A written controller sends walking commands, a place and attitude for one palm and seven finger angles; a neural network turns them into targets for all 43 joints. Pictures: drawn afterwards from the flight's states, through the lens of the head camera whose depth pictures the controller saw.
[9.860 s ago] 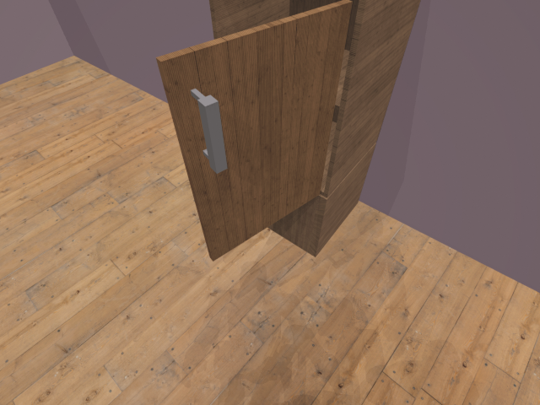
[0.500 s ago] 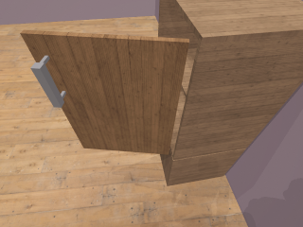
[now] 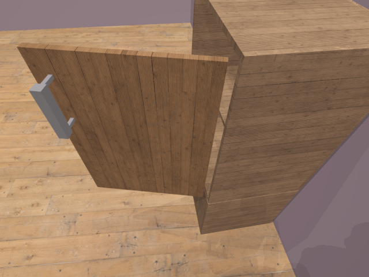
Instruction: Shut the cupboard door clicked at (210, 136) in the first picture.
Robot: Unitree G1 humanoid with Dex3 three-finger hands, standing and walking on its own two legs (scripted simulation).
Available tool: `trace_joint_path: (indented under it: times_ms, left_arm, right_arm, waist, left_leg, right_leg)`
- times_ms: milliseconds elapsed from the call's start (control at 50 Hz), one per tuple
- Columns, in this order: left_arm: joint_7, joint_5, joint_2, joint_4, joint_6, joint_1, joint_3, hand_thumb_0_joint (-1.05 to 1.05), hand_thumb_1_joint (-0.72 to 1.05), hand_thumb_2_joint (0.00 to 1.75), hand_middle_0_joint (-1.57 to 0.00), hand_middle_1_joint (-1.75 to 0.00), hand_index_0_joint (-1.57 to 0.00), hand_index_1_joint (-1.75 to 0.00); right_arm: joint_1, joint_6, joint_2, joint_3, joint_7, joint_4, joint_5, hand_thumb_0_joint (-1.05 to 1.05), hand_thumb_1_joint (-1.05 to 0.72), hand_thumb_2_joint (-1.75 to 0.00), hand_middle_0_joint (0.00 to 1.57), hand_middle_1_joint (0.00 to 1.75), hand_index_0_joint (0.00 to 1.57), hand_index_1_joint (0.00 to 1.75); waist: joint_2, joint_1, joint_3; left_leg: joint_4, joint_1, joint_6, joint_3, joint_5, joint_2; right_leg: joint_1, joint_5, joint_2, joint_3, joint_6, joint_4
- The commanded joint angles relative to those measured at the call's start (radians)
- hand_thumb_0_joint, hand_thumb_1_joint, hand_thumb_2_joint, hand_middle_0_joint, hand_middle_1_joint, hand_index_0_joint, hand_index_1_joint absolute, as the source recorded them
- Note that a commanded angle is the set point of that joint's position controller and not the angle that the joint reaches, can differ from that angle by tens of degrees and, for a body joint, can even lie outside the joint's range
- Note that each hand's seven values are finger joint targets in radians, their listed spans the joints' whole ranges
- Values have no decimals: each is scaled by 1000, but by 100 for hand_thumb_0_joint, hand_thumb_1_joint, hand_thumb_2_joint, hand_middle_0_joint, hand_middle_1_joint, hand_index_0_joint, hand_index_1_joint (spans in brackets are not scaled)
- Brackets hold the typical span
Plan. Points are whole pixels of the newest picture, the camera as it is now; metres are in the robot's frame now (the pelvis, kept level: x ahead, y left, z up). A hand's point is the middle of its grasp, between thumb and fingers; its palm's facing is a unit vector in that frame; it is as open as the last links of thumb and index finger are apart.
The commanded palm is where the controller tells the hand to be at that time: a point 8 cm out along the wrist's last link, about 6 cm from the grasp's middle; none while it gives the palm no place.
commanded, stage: come to a stop and stand still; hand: left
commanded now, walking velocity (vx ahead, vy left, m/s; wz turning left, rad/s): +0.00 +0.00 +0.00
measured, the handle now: (57, 107) +0.45 +0.34 +0.11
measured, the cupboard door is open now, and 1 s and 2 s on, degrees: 75 75 75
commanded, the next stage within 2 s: look again from close up in 0.50 s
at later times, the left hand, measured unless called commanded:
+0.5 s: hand out of the picture +0.02 +0.18 -0.18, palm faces +0.03 -0.98 -0.19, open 7.3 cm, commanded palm none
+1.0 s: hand out of the picture +0.02 +0.24 -0.18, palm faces -0.02 -0.97 -0.24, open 7.4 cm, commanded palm none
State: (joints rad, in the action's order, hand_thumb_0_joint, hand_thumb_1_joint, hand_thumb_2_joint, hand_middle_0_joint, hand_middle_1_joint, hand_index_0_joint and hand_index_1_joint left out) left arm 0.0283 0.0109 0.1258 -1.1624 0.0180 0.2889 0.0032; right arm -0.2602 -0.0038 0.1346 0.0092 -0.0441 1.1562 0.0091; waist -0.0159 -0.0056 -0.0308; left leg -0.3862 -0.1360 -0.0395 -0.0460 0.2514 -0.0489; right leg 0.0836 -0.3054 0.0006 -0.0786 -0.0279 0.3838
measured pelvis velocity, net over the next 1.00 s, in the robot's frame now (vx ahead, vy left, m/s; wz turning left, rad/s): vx -0.02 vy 0.05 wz -0.03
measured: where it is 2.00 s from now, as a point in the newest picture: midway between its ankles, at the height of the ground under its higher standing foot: outside the picture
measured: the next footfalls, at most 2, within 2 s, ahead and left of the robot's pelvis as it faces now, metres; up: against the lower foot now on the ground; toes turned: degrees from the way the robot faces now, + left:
left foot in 1.88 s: +0.04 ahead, +0.23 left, +0.00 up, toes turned +0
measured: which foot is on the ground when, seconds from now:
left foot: down 0.00-1.00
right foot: down 0.00-1.00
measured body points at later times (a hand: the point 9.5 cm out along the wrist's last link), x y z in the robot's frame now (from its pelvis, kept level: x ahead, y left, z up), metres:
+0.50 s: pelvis +0.02 +0.01 +0.00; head +0.04 +0.01 +0.45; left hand +0.01 +0.23 -0.16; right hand +0.01 -0.21 -0.16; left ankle -0.03 +0.14 -0.74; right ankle -0.06 -0.09 -0.74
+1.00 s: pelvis -0.02 +0.05 -0.01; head -0.02 +0.04 +0.44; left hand +0.02 +0.29 -0.16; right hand +0.01 -0.19 -0.16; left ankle -0.03 +0.14 -0.74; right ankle -0.06 -0.09 -0.74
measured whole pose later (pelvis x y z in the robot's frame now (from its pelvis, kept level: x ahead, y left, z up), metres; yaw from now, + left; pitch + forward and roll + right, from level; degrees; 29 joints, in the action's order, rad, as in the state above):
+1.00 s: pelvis -0.02 +0.05 -0.01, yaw -2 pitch -1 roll +0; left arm 0.03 0.02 0.19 -1.03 0.00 0.26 -0.01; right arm -0.25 0.00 0.19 -0.01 -0.02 1.03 0.01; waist 0.01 0.00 -0.02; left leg -0.53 -0.20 0.03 -0.08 0.31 0.00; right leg 0.16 -0.34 0.06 -0.03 0.03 0.53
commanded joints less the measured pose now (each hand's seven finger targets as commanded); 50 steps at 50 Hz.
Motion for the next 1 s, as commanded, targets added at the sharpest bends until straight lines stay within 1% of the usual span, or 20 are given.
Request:
trace_joint_path:
  times_ms: [0,60,180,400,520,560,580,600,620,640,660,680,700,720,740,780,820,840,880,980]
  left_arm:
    - [9,-5,101,23,11,67,20,0,90,90,-20,-30,-20,-30]
    - [9,-5,106,25,11,70,22,0,90,90,-20,-30,-20,-30]
    - [11,-5,110,30,11,72,22,0,90,90,-20,-30,-20,-30]
    - [13,-4,117,39,8,61,26,0,90,90,-20,-30,-20,-30]
    - [12,-2,123,41,6,53,26,0,90,90,-20,-30,-20,-30]
    - [11,-3,124,40,7,59,25,0,90,90,-20,-30,-20,-30]
    - [56,19,147,34,42,133,16,0,90,90,-20,-30,-20,-30]
    - [51,15,187,85,45,99,32,0,90,90,-20,-30,-20,-30]
    - [43,14,211,104,54,72,35,0,90,90,-20,-30,-20,-30]
    - [37,9,201,122,52,63,28,0,90,90,-20,-30,-20,-30]
    - [35,5,182,128,49,65,24,0,90,90,-20,-30,-20,-30]
    - [33,-1,168,132,44,80,20,0,90,90,-20,-30,-20,-30]
    - [34,-2,157,134,37,87,21,0,90,90,-20,-30,-20,-30]
    - [32,-1,152,136,30,81,19,0,90,90,-20,-30,-20,-30]
    - [31,0,157,142,21,64,19,0,90,90,-20,-30,-20,-30]
    - [28,1,147,149,7,52,11,0,90,90,-20,-30,-20,-30]
    - [22,4,151,151,-2,42,7,0,90,90,-20,-30,-20,-30]
    - [21,1,158,152,-7,40,8,0,90,90,-20,-30,-20,-30]
    - [16,3,159,156,-15,29,3,0,90,90,-20,-30,-20,-30]
    - [9,7,172,160,-19,32,1,0,90,90,-20,-30,-20,-30]
  right_arm:
    - [-71,15,80,12,-4,-22,4,0,-90,-90,20,30,20,30]
    - [-72,15,79,12,-5,-24,4,0,-90,-90,20,30,20,30]
    - [-75,16,83,14,-6,-25,4,0,-90,-90,20,30,20,30]
    - [-85,17,90,15,-8,-28,4,0,-90,-90,20,30,20,30]
    - [-82,15,88,15,-7,-28,2,0,-90,-90,20,30,20,30]
    - [-75,17,92,15,-6,-31,4,0,-90,-90,20,30,20,30]
    - [33,35,141,19,12,-108,-8,0,-90,-90,20,30,20,30]
    - [-26,31,79,13,20,-144,0,0,-90,-90,20,30,20,30]
    - [-48,33,69,7,24,-147,6,0,-90,-90,20,30,20,30]
    - [-70,37,87,8,23,-152,3,0,-90,-90,20,30,20,30]
    - [-90,45,111,10,20,-151,4,0,-90,-90,20,30,20,30]
    - [-99,48,138,14,14,-148,4,0,-90,-90,20,30,20,30]
    - [-96,45,144,15,9,-152,3,0,-90,-90,20,30,20,30]
    - [-81,45,143,11,6,-153,3,0,-90,-90,20,30,20,30]
    - [-72,38,145,8,6,-163,2,0,-90,-90,20,30,20,30]
    - [-51,31,143,4,7,-174,2,0,-90,-90,20,30,20,30]
    - [-36,32,139,1,11,-170,4,0,-90,-90,20,30,20,30]
    - [-30,28,149,0,13,-172,4,0,-90,-90,20,30,20,30]
    - [-14,25,157,1,19,-176,4,0,-90,-90,20,30,20,30]
    - [-15,25,168,-1,26,-170,7,0,-90,-90,20,30,20,30]
  waist:
    - [7,5,-21]
    - [-14,1,-23]
    - [0,1,-5]
    - [5,3,7]
    - [-6,2,-17]
    - [3,0,-7]
    - [6,-30,-34]
    - [-4,22,9]
    - [0,23,89]
    - [-34,35,137]
    - [-41,37,158]
    - [7,27,161]
    - [24,19,147]
    - [92,10,107]
    - [77,13,70]
    - [26,10,5]
    - [60,4,-45]
    - [41,4,-39]
    - [17,0,-80]
    - [35,-4,-91]
  left_leg:
    - [21,18,35,34,-276,-56]
    - [18,13,35,34,-282,-53]
    - [7,27,35,30,-330,-51]
    - [6,42,38,32,-395,-52]
    - [16,30,40,33,-357,-49]
    - [11,40,39,34,-379,-47]
    - [-251,-53,28,-16,-415,-45]
    - [-231,-136,48,5,-75,-14]
    - [-163,-142,45,-9,-3,-2]
    - [-125,-95,51,-8,-49,12]
    - [-118,-56,64,9,-244,-6]
    - [-158,-12,74,26,-437,-32]
    - [-178,10,76,32,-548,-57]
    - [-174,5,75,34,-589,-62]
    - [-162,-11,75,51,-554,-64]
    - [-119,-51,80,65,-397,-62]
    - [-77,-88,85,75,-337,-53]
    - [-59,-91,85,78,-266,-54]
    - [-11,-122,89,92,-102,-51]
    - [71,-149,90,113,76,-50]
  right_leg:
    - [28,418,126,89,-11,-54]
    - [17,445,129,82,-11,-50]
    - [-1,502,130,78,-12,-37]
    - [-17,504,126,65,-11,-27]
    - [-15,459,123,61,-8,-42]
    - [-15,493,127,62,-8,-32]
    - [75,880,164,155,45,-11]
    - [-21,1001,209,149,-6,60]
    - [-94,1083,231,149,-42,112]
    - [-93,1029,198,116,-40,166]
    - [-76,969,159,98,-25,212]
    - [-31,829,136,89,-15,216]
    - [6,704,122,80,-14,198]
    - [37,594,117,76,-13,183]
    - [58,472,104,73,-13,168]
    - [90,323,96,79,-12,122]
    - [98,253,91,77,-6,102]
    - [99,182,84,79,-5,97]
    - [130,51,80,84,4,65]
    - [139,-28,80,89,5,42]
